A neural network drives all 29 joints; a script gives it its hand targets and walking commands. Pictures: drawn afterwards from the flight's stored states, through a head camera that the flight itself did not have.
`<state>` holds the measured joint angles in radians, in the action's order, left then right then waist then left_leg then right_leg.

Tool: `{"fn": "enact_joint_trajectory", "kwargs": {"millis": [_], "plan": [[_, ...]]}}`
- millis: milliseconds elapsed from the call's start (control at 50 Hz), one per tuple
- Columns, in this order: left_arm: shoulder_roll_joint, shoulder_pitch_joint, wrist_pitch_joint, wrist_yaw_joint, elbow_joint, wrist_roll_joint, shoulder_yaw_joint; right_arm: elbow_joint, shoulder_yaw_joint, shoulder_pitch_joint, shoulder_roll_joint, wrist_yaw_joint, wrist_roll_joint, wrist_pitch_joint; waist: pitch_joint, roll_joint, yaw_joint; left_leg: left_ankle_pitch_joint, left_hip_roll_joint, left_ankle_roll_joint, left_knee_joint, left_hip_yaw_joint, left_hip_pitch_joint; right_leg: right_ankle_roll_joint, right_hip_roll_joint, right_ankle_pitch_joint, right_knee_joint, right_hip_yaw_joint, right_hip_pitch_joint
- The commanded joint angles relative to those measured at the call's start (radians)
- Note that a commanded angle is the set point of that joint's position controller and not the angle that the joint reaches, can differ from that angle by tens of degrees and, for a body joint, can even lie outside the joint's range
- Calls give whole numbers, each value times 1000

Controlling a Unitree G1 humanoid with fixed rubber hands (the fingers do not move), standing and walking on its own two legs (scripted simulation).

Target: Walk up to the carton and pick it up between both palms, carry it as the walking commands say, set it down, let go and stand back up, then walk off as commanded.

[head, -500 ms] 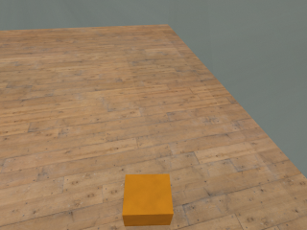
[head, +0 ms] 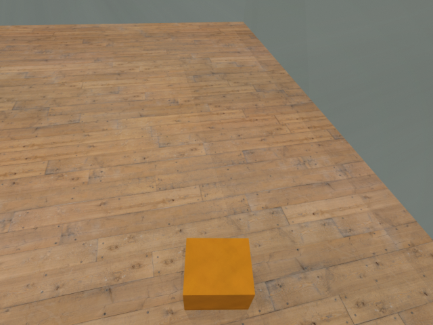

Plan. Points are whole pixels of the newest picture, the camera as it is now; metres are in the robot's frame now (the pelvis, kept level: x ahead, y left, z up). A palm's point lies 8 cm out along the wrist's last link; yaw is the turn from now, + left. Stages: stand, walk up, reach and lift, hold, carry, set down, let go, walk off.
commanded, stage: stand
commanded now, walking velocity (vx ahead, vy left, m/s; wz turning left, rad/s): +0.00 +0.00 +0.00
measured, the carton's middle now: (217, 273) +0.50 -0.03 -0.67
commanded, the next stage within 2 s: none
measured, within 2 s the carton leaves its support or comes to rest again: neither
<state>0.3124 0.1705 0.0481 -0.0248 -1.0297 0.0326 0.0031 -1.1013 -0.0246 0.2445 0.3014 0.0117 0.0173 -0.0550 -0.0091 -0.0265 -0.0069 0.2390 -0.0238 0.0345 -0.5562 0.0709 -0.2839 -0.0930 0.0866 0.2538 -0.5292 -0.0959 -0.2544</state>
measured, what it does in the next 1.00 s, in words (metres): steps on the spot: right foot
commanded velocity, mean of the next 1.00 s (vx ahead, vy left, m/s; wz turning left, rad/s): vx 0.00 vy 0.00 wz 0.00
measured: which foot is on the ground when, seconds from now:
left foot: down 0.00-1.00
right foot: down 0.00-0.00, up 0.02-0.34, down 0.36-1.00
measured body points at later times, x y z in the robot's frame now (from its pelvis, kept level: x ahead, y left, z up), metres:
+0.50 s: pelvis -0.01 +0.03 +0.01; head -0.02 +0.02 +0.46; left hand -0.02 +0.25 -0.15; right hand +0.01 -0.19 -0.15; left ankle +0.04 +0.09 -0.73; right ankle -0.03 -0.08 -0.73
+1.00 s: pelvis -0.01 +0.01 +0.01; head -0.02 +0.01 +0.46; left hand -0.04 +0.22 -0.15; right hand -0.05 -0.19 -0.16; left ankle +0.04 +0.09 -0.73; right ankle -0.03 -0.08 -0.73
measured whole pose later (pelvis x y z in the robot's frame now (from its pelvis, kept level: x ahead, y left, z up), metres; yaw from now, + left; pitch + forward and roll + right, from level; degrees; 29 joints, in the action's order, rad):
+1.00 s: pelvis -0.01 +0.01 +0.01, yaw +1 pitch -2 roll +0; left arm 0.11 0.35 0.00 -0.05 -1.15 0.02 0.00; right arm -1.20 -0.01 0.33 0.10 -0.04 0.01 -0.01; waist 0.00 0.01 0.01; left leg 0.14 -0.05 0.07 -0.39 0.06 -0.23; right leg 0.03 -0.02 0.26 -0.42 0.05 -0.14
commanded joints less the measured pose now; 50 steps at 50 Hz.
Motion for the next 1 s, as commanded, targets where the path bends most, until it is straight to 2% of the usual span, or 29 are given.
{"fn": "enact_joint_trajectory", "kwargs": {"millis": [0, 20, 40, 60, 100, 160, 180, 220, 240, 260, 280, 300, 320, 340, 360, 380, 400, 440, 460, 620, 740, 800, 860, 980], "plan": [[87, 11, 12, -20, 59, -11, -39, 45, -13, 46, 148, -31, 16, 21, -16, 203, -5, 27, 313, 38, 411, -429, 29, 53, -47, 272, -366, 74, -168], [76, 28, 14, -16, 43, -11, -38, 56, -7, 20, 122, -34, 16, 28, -27, 168, -16, -17, 277, 27, 392, -381, 27, 68, -30, 247, -400, 62, -174], [63, 60, 14, -11, 27, -13, -38, 60, -7, -13, 124, -42, 13, 30, -32, 177, -41, -75, 240, 36, 367, -319, 26, 74, -23, 228, -422, 64, -174], [56, 73, 14, -8, 16, -8, -39, 73, -7, -43, 116, -46, 8, 36, -21, 167, -54, -104, 214, 43, 347, -265, 37, 82, -27, 208, -432, 78, -168], [49, 79, 11, -10, 12, -4, -42, 66, -8, -17, 108, -47, 7, 37, -3, 153, -43, -147, 193, 50, 318, -229, 58, 89, -45, 186, -417, 97, -154], [21, 60, 6, -13, 10, -9, -36, 43, 1, 39, 54, -52, 7, 38, 23, 161, -8, -78, 207, 94, 324, -245, 99, 87, -57, 208, -296, 109, -119], [15, 58, 3, -17, 9, -13, -34, 38, 2, 47, 42, -53, 7, 38, 32, 145, 4, -34, 216, 108, 324, -258, 114, 89, -62, 214, -241, 106, -108], [-4, 86, -2, -20, 0, -20, -31, 29, 5, 62, 33, -54, 5, 34, 42, 174, 7, -21, 241, 129, 331, -301, 128, 99, -68, 215, -144, 112, -64], [-9, 108, -4, -23, -13, -23, -32, 22, 1, 69, 40, -54, 6, 29, 36, 165, 8, -18, 254, 131, 336, -308, 131, 106, -72, 203, -65, 117, -37], [-34, 136, -9, -26, -27, -28, -24, 23, 3, 53, 31, -55, 1, 28, 31, 129, -10, -33, 253, 123, 324, -302, 113, 116, -67, 115, 58, 117, 23], [-45, 179, -16, -27, -46, -27, -20, 17, 0, 55, 35, -56, -8, 25, 29, 99, -26, 16, 231, 89, 320, -280, 50, 124, -60, -36, 173, 108, 110], [-21, 188, -22, -28, -53, -16, -22, 16, 4, 65, 15, -50, -16, 28, 6, 21, -16, 59, 183, 43, 299, -244, -6, 137, -8, -80, 202, 32, 152], [-8, 172, -26, -29, -55, -9, -23, 13, 2, 82, -1, -47, -21, 30, -14, -53, 13, 40, 119, 15, 265, -197, 21, 158, 41, -28, 241, -38, 104], [-15, 140, -32, -23, -44, -12, -18, 13, 5, 73, -21, -48, -22, 33, -41, -40, 26, -8, 93, 2, 267, -168, 69, 176, 76, 49, 269, -75, 28], [-14, 119, -40, -21, -38, -7, -16, 13, 5, 73, -29, -42, -17, 38, -39, -7, 44, -30, 90, 3, 275, -170, 120, 170, 75, 110, 290, -79, -14], [-3, 64, -45, -22, -35, -8, -16, 7, 4, 55, -33, -39, -7, 45, -98, -86, 59, -71, 100, 15, 290, -157, 120, 153, 63, 100, 276, -48, -73], [-40, 84, -52, -20, -45, -7, -11, -5, 4, 67, -34, -41, 1, 47, -97, -76, 51, -78, 106, 23, 273, -167, 153, 133, 42, 84, 277, -29, -77], [-65, 148, -60, -20, -64, -8, -9, -25, -1, 87, -27, -41, 0, 54, -81, -42, 35, -113, 109, 24, 273, -174, 168, 119, 17, 9, 254, 8, -22], [-64, 174, -62, -20, -72, -11, -10, -40, 0, 96, -35, -44, -3, 54, -66, -24, 23, -107, 105, 27, 275, -170, 161, 119, 14, 3, 241, 17, -3], [-92, 206, -53, -27, -91, -12, -14, -63, 6, 92, -77, -49, -4, 57, -104, 62, 12, 37, 115, 21, 310, -193, 62, 145, 1, 37, 210, 22, 8], [-116, 253, -49, -26, -105, -13, -12, -72, 3, 123, -82, -54, -6, 55, -83, 53, 5, 83, 116, 17, 324, -214, 49, 144, -17, 45, 194, 36, 32], [-125, 245, -52, -28, -103, -11, -13, -77, 5, 128, -101, -55, -5, 54, -89, 39, 6, 45, 113, 19, 299, -201, 49, 147, -7, 43, 203, 29, 20], [-124, 229, -56, -29, -102, -11, -15, -81, 10, 138, -124, -53, -5, 56, -84, 27, 21, -2, 106, 20, 274, -185, 70, 148, -3, 45, 218, 21, 2], [-138, 261, -59, -30, -111, -13, -18, -93, 10, 168, -135, -57, -5, 58, -91, 21, 19, -35, 105, 21, 253, -177, 76, 147, -2, 19, 229, 18, 8]]}}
